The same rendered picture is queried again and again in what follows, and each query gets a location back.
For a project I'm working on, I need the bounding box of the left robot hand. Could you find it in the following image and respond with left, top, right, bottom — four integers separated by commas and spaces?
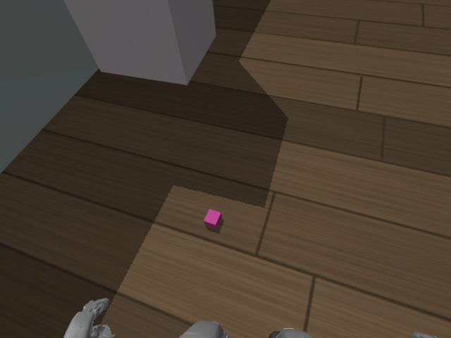
64, 298, 115, 338

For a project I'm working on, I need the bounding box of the small box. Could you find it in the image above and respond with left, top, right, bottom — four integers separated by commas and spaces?
204, 209, 222, 229

